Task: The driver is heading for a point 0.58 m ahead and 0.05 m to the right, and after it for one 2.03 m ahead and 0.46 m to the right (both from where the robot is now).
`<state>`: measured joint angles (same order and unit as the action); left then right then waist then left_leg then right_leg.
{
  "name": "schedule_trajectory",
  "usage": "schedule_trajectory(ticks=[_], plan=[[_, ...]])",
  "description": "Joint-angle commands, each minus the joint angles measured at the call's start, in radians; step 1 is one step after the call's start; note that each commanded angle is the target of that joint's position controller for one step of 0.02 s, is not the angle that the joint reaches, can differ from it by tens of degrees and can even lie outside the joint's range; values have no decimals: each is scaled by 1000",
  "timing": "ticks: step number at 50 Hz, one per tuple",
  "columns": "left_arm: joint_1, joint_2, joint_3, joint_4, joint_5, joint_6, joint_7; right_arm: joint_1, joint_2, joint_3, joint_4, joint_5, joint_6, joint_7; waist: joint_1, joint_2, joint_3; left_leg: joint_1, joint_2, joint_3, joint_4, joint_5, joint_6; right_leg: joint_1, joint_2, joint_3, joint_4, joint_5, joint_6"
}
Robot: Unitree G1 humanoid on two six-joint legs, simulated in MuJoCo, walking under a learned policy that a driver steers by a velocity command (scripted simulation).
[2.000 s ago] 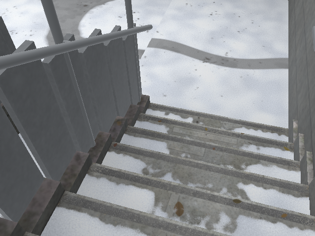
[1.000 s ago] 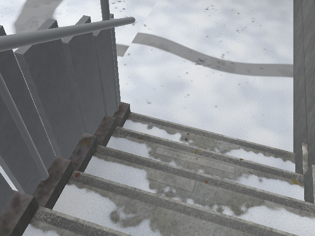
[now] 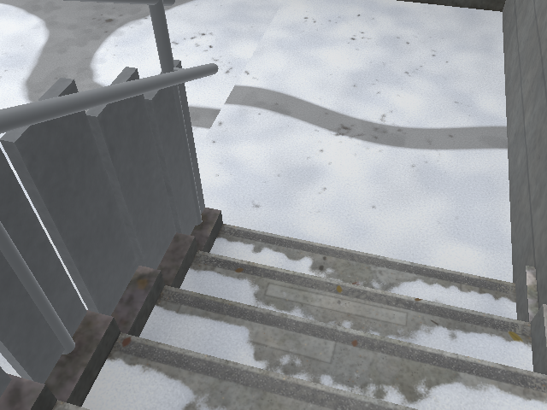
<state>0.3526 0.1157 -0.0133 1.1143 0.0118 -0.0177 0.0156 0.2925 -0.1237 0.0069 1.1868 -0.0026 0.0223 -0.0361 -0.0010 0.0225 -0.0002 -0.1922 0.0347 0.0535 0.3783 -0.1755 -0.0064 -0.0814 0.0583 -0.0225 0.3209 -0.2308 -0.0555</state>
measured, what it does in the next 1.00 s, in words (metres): goes down: left foot, then right foot 0.15 m lower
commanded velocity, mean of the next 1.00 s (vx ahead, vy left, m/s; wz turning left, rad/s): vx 0.39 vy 0.00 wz -0.06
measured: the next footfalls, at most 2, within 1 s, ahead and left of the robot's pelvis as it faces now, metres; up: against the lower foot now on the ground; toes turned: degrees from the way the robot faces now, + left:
left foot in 0.36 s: +0.12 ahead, +0.13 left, +0.00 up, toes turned +5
right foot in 0.76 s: +0.36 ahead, +0.03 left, -0.15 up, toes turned -2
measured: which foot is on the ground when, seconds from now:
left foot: down 0.00-0.08, up 0.10-0.34, down 0.36-0.76, up 0.78-1.00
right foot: down 0.00-0.36, up 0.38-0.74, down 0.76-1.00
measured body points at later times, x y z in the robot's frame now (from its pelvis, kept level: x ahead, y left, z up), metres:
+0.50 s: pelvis +0.14 +0.07 -0.04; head +0.14 +0.08 +0.41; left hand +0.15 +0.32 -0.20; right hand +0.06 -0.19 -0.18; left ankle +0.08 +0.13 -0.75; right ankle +0.09 -0.06 -0.68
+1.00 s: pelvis +0.40 +0.10 -0.18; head +0.41 +0.10 +0.27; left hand +0.34 +0.34 -0.33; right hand +0.48 -0.15 -0.32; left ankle +0.54 +0.26 -0.85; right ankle +0.32 +0.04 -0.90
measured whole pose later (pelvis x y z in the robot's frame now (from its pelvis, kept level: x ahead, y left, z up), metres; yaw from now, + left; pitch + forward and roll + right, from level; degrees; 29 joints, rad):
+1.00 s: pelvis +0.40 +0.10 -0.18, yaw -4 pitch -1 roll -1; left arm 0.48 0.20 0.02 1.08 0.01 -0.08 0.01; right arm 0.16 -0.19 -0.06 1.00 -0.04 -0.01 0.00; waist 0.02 0.01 0.02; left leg -0.68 0.10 -0.07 0.96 0.03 -0.01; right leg -0.15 0.13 -0.01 0.64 -0.47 -0.11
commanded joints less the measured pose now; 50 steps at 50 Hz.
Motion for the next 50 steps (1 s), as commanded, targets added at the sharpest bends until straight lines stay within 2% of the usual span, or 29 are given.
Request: schedule_trajectory(ticks=[1,5,9,14,16,18,19,20,21,23,25,26,27,28,32,34,36,37,38,39,40,42,43,44,45,47,48,49,50], plan=[[85,86,19,-7,1,0,2,60,-63,-12,1,-3,0,-3,6,-34,64,20,56,-65,-24,-32,26,-98,-130,132,-112,-28,-18],[141,165,67,-18,2,17,2,1,-72,-33,-37,-32,2,4,45,-99,167,-205,-37,64,183,-266,38,-82,-219,289,-184,-485,-129],[213,164,83,2,22,3,4,-76,-84,-40,-103,-37,-27,16,72,-114,205,-365,21,9,325,-259,55,-21,-314,366,-167,-323,-215],[193,176,93,-6,27,-26,11,-56,-128,-68,-111,-45,-45,32,30,-99,133,-367,41,-23,475,-175,59,-19,-320,310,-16,-81,-217],[129,191,100,-34,43,-35,11,32,-128,-77,-84,-42,-44,36,-18,-103,120,-218,16,19,501,-163,50,-171,-282,245,93,-43,-200],[-8,205,101,-69,38,-41,8,301,-130,-88,3,-40,-46,35,-178,-50,77,203,-58,75,354,-179,66,-473,-168,114,367,54,-125],[-92,210,101,-97,40,-54,1,496,-204,-111,54,-46,-50,32,-291,141,67,323,-8,-34,179,-194,97,-592,-55,7,766,110,-69],[-47,113,83,-123,51,-75,-1,526,-255,-102,60,-39,-66,30,-215,370,87,312,204,-426,53,-32,145,-772,60,65,1097,-386,-41],[-11,123,76,-149,29,-75,-6,466,-250,-92,48,-27,-71,27,-145,290,89,260,316,-662,-95,-223,235,-881,31,139,1062,-341,-51],[-67,187,95,-126,13,-57,-18,248,-208,-77,-44,-52,-87,26,-49,-54,204,32,303,-559,-14,-250,262,-822,-90,125,982,-160,-14],[-12,147,90,-98,52,-14,-28,222,-177,-67,-68,-57,-108,25,23,-34,158,-92,252,-428,72,-44,236,-696,-107,107,950,-27,2],[-56,147,89,-111,43,-8,-39,147,-130,-52,-78,-38,-129,25,58,-55,164,-195,149,-305,120,-158,173,-609,-103,123,782,193,-2],[-79,133,81,-120,35,-1,-42,116,-130,-50,-94,-31,-144,19,73,28,156,-313,84,-208,124,-164,146,-470,-60,42,660,326,-7],[-117,117,69,-134,36,5,-52,110,-126,-54,-90,-14,-153,14,77,30,157,-443,36,-139,133,-252,133,-323,-23,-33,543,511,-3],[-230,102,32,-177,24,3,-65,192,-137,-58,-70,5,-135,14,-8,52,129,-450,13,-77,247,-191,111,-76,35,-115,363,619,-6],[-305,125,27,-209,26,-10,-44,258,-131,-61,-45,-23,-114,0,-76,37,175,-240,16,-112,389,-88,138,-197,15,-104,209,502,-3],[-142,146,40,-158,21,-45,-23,300,-126,-53,-24,-49,-70,-30,-26,1,139,-37,9,-116,698,140,176,-173,-43,-56,-59,491,-26],[63,183,59,-95,20,-49,-24,287,-120,-52,-21,-42,-51,-32,65,-11,58,-28,5,-97,980,280,188,-27,-92,-23,-177,553,-69],[289,219,80,-31,7,-47,-29,190,-152,-68,-49,-19,-50,-12,196,-156,-45,-321,-96,-23,1459,-154,156,303,-162,44,-58,686,-144],[285,249,64,-42,1,-52,-47,315,-102,-63,-103,22,-62,-15,57,-196,-166,-625,-82,-77,1566,-618,147,569,-369,236,313,1104,-160],[258,260,70,-62,0,-44,-54,317,-143,-67,-109,16,-69,-23,56,-144,-176,-782,-51,-125,1528,-539,158,609,-434,310,296,970,-243],[111,222,75,-84,19,-67,-24,164,-187,-79,-155,-38,-64,-23,20,-61,-41,-918,40,-162,1234,-309,85,324,-504,510,116,179,-368],[42,186,58,-109,27,-76,-22,64,-219,-93,-161,-48,-57,-4,4,24,83,-879,70,-144,1086,-227,36,138,-432,494,64,108,-349],[23,188,50,-114,18,-84,-8,-18,-157,-87,-188,-43,-47,9,-25,43,164,-716,99,-148,788,-85,-27,-117,-369,442,27,213,-336],[52,211,53,-103,12,-89,1,-75,-133,-85,-208,-45,-35,17,-24,42,182,-557,75,-106,657,-45,-52,-240,-305,386,17,341,-309],[81,259,71,-91,8,-81,3,29,-78,-69,-161,-59,-15,34,-57,-74,75,-336,47,-82,667,123,-36,-304,-254,318,90,525,-261],[70,247,68,-107,0,-81,-3,56,-104,-76,-157,-44,-12,38,-68,-76,63,-309,34,-51,664,195,-14,-323,-222,283,108,511,-237],[117,188,57,-78,-7,-88,1,-69,-147,-91,-195,-26,-30,39,-11,-44,98,-472,64,-115,538,407,2,-196,-167,305,175,298,-225],[137,158,45,-85,-9,-87,10,-149,-157,-92,-225,-35,-48,41,21,-33,108,-534,58,-106,447,457,14,-140,-160,330,215,275,-223]])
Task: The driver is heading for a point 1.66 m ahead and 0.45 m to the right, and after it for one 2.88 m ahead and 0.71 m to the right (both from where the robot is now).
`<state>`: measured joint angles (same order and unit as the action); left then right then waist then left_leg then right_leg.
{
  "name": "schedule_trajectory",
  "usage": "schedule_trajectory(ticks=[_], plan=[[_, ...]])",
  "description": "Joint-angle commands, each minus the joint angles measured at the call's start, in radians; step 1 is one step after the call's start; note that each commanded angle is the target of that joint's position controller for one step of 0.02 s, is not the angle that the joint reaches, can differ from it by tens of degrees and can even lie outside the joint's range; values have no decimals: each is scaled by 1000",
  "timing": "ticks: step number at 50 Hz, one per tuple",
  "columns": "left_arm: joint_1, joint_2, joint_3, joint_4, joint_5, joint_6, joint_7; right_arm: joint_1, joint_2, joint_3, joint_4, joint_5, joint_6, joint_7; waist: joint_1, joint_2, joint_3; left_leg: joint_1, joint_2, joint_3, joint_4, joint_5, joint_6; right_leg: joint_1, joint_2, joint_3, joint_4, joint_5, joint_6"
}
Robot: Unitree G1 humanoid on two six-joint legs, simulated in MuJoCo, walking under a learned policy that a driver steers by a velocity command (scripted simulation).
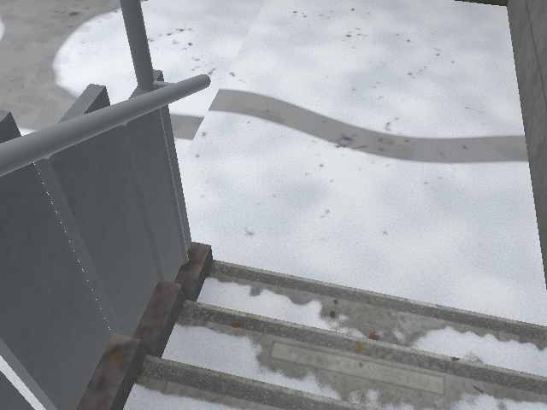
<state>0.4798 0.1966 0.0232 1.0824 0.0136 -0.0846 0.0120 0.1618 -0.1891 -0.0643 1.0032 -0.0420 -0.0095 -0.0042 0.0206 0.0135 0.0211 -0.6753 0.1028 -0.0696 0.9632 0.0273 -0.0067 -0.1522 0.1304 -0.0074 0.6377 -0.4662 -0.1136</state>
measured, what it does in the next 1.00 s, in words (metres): goes down, turning right: left foot 0.15 m lower, then right foot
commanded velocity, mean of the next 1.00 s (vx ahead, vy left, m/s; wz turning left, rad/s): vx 0.10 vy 0.00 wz -0.50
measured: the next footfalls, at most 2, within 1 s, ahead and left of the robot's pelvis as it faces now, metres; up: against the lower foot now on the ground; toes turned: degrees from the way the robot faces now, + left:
left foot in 0.20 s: +0.29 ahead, +0.15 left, -0.15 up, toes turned -3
right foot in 0.80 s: +0.19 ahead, -0.10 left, -0.15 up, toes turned -28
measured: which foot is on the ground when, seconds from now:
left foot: up 0.00-0.18, down 0.20-0.78, up 0.80-1.00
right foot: down 0.00-0.18, up 0.20-0.78, down 0.80-1.00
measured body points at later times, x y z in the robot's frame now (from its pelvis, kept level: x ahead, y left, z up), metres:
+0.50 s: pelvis +0.16 +0.08 -0.14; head +0.19 +0.09 +0.31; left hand +0.42 +0.27 -0.24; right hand +0.13 -0.18 -0.27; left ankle +0.25 +0.15 -0.87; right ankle +0.18 -0.05 -0.64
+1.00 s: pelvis +0.16 +0.02 -0.14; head +0.15 -0.02 +0.30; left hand +0.37 +0.19 -0.24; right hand +0.16 -0.28 -0.26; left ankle +0.28 +0.11 -0.75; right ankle +0.15 -0.08 -0.87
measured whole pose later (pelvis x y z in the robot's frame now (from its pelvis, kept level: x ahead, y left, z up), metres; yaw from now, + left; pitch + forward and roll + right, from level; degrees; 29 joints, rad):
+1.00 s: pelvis +0.16 +0.02 -0.14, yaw -30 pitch +1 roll +3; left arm 0.32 0.22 0.01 0.68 0.01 0.07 0.00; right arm 0.20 -0.27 -0.03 0.65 -0.05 0.09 -0.01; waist 0.00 0.04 -0.02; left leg -0.77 -0.02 -0.01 1.36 -0.31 -0.05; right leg -0.40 0.03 0.06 0.71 -0.31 -0.05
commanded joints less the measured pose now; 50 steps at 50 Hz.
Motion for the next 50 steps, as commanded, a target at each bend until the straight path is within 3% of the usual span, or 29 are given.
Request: schedule_trajectory(ticks=[1,3,4,6,8,9,10,11,12,13,14,15,16,17,19,20,22,29,32,33,36,38,39,40,41,42,43,46,50], plan=[[6,49,0,-59,-13,-23,20,-78,-88,-14,-67,-6,-35,10,19,-45,76,-14,-9,2,-261,354,13,-75,-195,299,-48,446,-144],[-39,73,4,-86,-5,-14,15,-139,-45,3,-107,-4,-40,23,55,-42,63,201,-81,77,-400,441,19,-241,-132,236,16,345,-105],[-34,93,8,-91,0,-7,9,-156,-39,8,-133,11,-42,23,72,-60,61,276,-106,90,-414,422,14,-274,-132,243,45,374,-91],[20,84,10,-88,17,7,21,-108,-53,14,-141,32,-44,18,83,-94,74,343,-96,51,-515,431,-6,-249,-126,265,164,342,-69],[23,113,22,-99,27,41,41,-4,-74,15,-135,39,-66,2,39,-43,73,415,-52,12,-716,495,0,-152,-102,286,369,320,-58],[15,132,25,-106,23,54,45,98,-86,10,-114,40,-72,-8,-13,-38,45,526,-31,45,-808,557,-1,-152,-83,260,519,314,-57],[37,112,21,-107,9,64,45,247,-157,-14,-66,12,-67,-8,-50,-11,-26,754,-2,74,-738,606,-6,-265,-50,212,732,192,-41],[166,56,27,-124,-55,67,44,301,-203,-18,-83,-13,-63,4,-19,157,-174,1135,205,-35,-369,1307,60,-588,42,93,1116,-522,20],[199,81,19,-148,-79,75,69,326,-225,-24,-106,12,-55,24,-35,175,-377,1296,382,-136,-225,1205,151,-737,-26,71,1338,-549,32],[100,105,17,-177,-50,74,68,277,-169,-15,-162,35,-48,22,-73,117,-408,1198,376,-146,-280,923,193,-799,-77,60,1364,-458,45],[-35,109,28,-212,-8,86,56,232,-145,-3,-188,22,-39,5,-94,105,-334,1050,342,-123,-360,703,217,-826,-85,41,1409,-357,50],[-134,87,20,-284,14,105,39,186,-190,-12,-201,25,-39,-32,-83,217,-298,879,427,-246,-520,287,320,-877,-100,0,1446,-231,83],[-217,118,27,-306,37,129,28,175,-143,8,-210,27,-27,-46,-78,135,-202,682,401,-210,-605,163,340,-826,-122,8,1426,-158,103],[-286,131,31,-359,33,146,22,155,-131,20,-194,9,-32,-35,-47,77,-87,487,348,-137,-637,34,294,-798,-139,55,1274,3,118],[-262,67,18,-375,31,176,16,133,-139,28,-197,10,-39,-30,12,74,-40,304,303,-81,-609,82,286,-754,-105,49,1296,80,118],[-292,33,10,-409,12,189,14,127,-135,30,-195,22,-40,-37,37,100,-8,243,278,-26,-586,45,263,-781,-95,41,1217,175,130],[-333,22,10,-445,23,199,5,149,-131,49,-208,28,-35,-46,37,92,-58,259,262,-10,-540,93,268,-796,-55,23,1216,228,137],[-493,77,12,-585,37,205,0,190,-172,36,-268,9,-11,-54,-15,95,-80,489,265,0,-576,-225,234,-930,-111,56,1084,221,172],[-560,71,2,-615,18,180,-15,165,-201,22,-298,-6,-4,-82,-59,106,-89,487,269,52,-606,-408,183,-723,-171,32,643,278,152],[-590,60,-5,-624,-6,176,-20,159,-222,9,-308,1,0,-84,-71,102,-67,419,276,92,-633,-491,166,-588,-178,-5,498,284,132],[-488,77,11,-610,-58,183,-44,166,-287,-27,-296,-2,34,-56,-49,213,-52,329,263,197,-640,-552,146,-238,-142,-87,287,-14,73],[-326,103,27,-541,-64,155,-54,162,-254,-23,-281,5,74,-50,3,81,-38,270,216,256,-471,-615,105,-24,-94,-95,29,49,55],[-244,137,41,-496,-54,135,-56,232,-229,-27,-276,1,90,-34,21,-101,-30,193,165,323,-216,-657,53,58,-127,50,-105,-5,37],[-190,188,36,-515,-42,111,-56,224,-120,-2,-324,-2,102,-9,-11,-295,13,-117,94,286,185,-831,0,73,-374,450,-93,93,0],[-120,363,79,-526,-36,112,-48,17,-124,6,-460,9,89,10,92,-336,7,-330,-78,130,214,-767,-29,70,-530,761,-301,556,-131],[-110,333,73,-492,-13,115,-32,-57,-142,10,-489,9,71,9,85,-251,-6,-298,-66,5,273,-666,-29,14,-489,701,-288,499,-156],[-204,279,55,-499,-16,123,-18,-28,-138,14,-481,6,58,-4,7,-289,-17,-295,-77,12,296,-570,-29,-21,-430,568,-251,399,-139],[-342,125,7,-535,-7,135,-10,98,-162,6,-393,-15,77,-18,-82,-254,-87,-136,-118,50,425,-376,-49,-203,-298,342,-214,373,-94],[-303,131,10,-520,3,125,-10,72,-120,23,-411,-5,101,12,-94,-105,-90,-64,-139,76,421,-281,-52,-304,-279,328,-211,204,-87]])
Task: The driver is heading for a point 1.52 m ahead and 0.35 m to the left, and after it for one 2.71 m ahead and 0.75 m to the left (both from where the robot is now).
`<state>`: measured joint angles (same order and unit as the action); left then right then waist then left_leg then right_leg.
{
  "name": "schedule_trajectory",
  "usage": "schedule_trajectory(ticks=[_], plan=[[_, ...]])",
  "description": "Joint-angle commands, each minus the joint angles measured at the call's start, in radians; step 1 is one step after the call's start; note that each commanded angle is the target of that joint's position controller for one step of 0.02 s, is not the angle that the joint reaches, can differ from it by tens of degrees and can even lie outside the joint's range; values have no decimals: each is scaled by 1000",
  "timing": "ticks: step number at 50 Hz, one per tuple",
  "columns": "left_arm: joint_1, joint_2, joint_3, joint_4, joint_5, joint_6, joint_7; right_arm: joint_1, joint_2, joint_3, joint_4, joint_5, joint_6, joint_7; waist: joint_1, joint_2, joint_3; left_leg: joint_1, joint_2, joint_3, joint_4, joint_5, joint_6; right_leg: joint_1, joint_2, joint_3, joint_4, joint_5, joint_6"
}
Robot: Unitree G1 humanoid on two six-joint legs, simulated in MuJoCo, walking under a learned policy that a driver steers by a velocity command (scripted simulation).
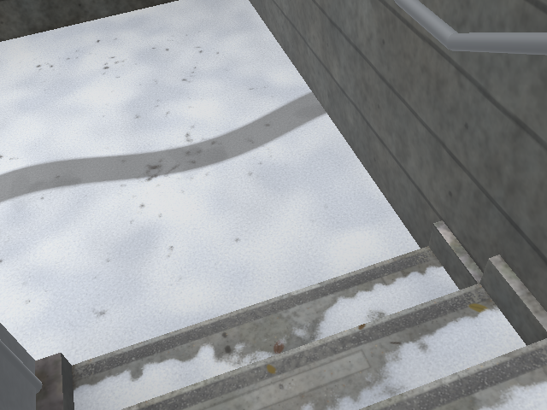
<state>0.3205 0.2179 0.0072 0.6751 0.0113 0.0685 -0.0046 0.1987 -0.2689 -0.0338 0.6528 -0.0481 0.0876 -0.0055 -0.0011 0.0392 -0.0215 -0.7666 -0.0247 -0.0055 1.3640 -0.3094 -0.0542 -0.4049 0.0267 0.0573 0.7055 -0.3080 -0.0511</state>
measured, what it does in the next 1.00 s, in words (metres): steps on the spot: left foot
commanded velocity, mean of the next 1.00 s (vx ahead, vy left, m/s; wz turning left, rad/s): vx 0.00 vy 0.00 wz -0.06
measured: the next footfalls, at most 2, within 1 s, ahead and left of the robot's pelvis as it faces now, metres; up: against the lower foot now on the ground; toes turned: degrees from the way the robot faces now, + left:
left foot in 0.20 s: +0.07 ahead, +0.09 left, +0.00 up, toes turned +1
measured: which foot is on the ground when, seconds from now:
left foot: up 0.00-0.18, down 0.20-1.00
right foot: down 0.00-1.00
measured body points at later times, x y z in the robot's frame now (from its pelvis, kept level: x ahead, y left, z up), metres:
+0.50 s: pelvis +0.04 +0.02 +0.02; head +0.05 +0.03 +0.47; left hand +0.20 +0.25 -0.09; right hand +0.13 -0.21 -0.10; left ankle +0.03 +0.09 -0.72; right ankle +0.04 -0.09 -0.72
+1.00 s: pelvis +0.05 +0.02 +0.02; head +0.06 +0.02 +0.47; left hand +0.16 +0.26 -0.11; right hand +0.14 -0.22 -0.11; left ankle +0.03 +0.09 -0.72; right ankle +0.04 -0.09 -0.72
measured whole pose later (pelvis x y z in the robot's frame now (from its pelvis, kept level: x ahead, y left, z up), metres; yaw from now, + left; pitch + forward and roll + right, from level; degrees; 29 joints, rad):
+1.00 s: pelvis +0.05 +0.02 +0.02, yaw +0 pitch -1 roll -1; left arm 0.17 0.20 0.03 0.88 0.00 0.04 -0.01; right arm 0.23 -0.20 0.00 0.86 -0.02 0.03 0.02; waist -0.01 0.00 0.02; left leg -0.13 -0.05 0.04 0.42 -0.26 0.08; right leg -0.14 0.05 0.04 0.40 -0.23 -0.02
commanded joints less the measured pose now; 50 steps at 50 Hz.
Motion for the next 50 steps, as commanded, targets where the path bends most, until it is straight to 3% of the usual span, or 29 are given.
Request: schedule_trajectory(ticks=[1,4,5,6,7,8,9,10,11,12,13,14,16,17,19,22,24,29,35,40,50], plan=[[-132,117,28,-119,2,-31,10,-4,-28,7,-71,1,2,24,-50,-116,-41,50,-1,8,-79,52,1,-23,-179,257,-305,0,-142],[-137,146,36,-131,-4,-33,15,-17,-13,23,-65,5,-13,28,-30,-166,-55,306,-9,55,-289,95,40,-86,-176,216,-329,-30,-152],[-137,148,36,-138,-2,-31,14,-31,-16,24,-70,12,-14,27,-16,-181,-34,378,-20,70,-353,40,54,-112,-182,217,-346,-25,-163],[-105,151,37,-132,11,-17,18,-46,-15,27,-86,31,-13,28,7,-209,18,350,-11,43,-542,-155,76,-37,-194,252,-377,-42,-177],[-74,153,39,-120,9,-6,19,-36,-10,27,-74,41,-10,28,31,-209,36,424,-12,49,-611,-166,88,-41,-208,275,-367,-15,-179],[-83,143,35,-117,5,-5,23,16,8,31,-56,46,-11,23,-1,-171,41,533,-12,58,-748,-93,102,-62,-204,277,-339,45,-163],[-77,126,29,-113,-2,-10,26,72,18,32,-40,41,-20,16,-24,-124,37,682,-1,51,-897,9,108,-115,-183,266,-305,94,-129],[-48,84,21,-106,-2,-23,20,111,-7,31,-37,23,-41,11,-20,-20,8,819,108,-73,-961,41,101,-166,-125,208,-174,81,-78],[-38,29,8,-145,-23,-40,-1,86,-83,24,-61,16,-53,7,16,152,-11,865,308,-336,-955,275,126,-269,-26,98,-107,-120,-21],[-97,117,35,-127,-29,-37,-5,106,-56,27,-30,24,-54,4,-37,122,29,746,335,-440,-1028,303,157,-244,0,95,-151,-176,0],[-91,121,42,-110,-32,-36,-12,56,-40,36,-29,24,-55,5,-1,93,74,686,299,-395,-1039,227,150,-163,-24,92,-182,-124,11],[-107,99,36,-98,-27,-35,-19,7,-24,41,-36,26,-54,7,9,88,62,635,245,-324,-1038,148,127,-51,-26,81,-230,-33,14],[-140,86,31,-96,-15,-33,-31,21,-38,36,-16,33,-53,15,5,96,40,589,172,-227,-1027,180,100,110,-32,92,-279,101,12],[-147,87,29,-94,-12,-39,-30,38,-45,32,-10,37,-57,25,-4,65,14,594,161,-205,-1026,214,93,149,-48,92,-273,142,10],[-123,80,26,-70,-6,-46,-22,51,-24,35,-4,43,-67,36,-5,4,-16,639,159,-180,-1020,258,93,163,-73,97,-276,152,12],[-142,76,25,-58,-11,-45,-17,58,-20,34,14,37,-71,41,-7,-12,-31,666,150,-153,-999,346,105,183,-85,100,-285,181,12],[-144,95,32,-43,-23,-44,-15,57,-38,27,21,32,-67,39,-6,-10,-16,669,154,-152,-1002,383,109,173,-78,90,-291,198,11],[-157,87,34,-14,-18,-44,-10,71,-43,22,45,35,-62,38,-13,-27,-16,684,143,-132,-999,398,118,200,-87,88,-303,237,6],[-164,83,35,38,-13,-36,-7,68,-39,18,80,26,-63,37,-14,-34,5,671,142,-110,-995,366,127,218,-95,96,-324,260,-4],[-167,82,38,75,-16,-45,-6,48,-35,19,106,25,-63,31,-13,-34,-4,700,135,-102,-975,381,138,206,-101,87,-328,301,-7],[-163,76,42,172,-16,-35,0,44,-32,14,180,24,-66,24,-9,-35,13,683,139,-107,-1007,299,139,224,-107,81,-358,291,-18]])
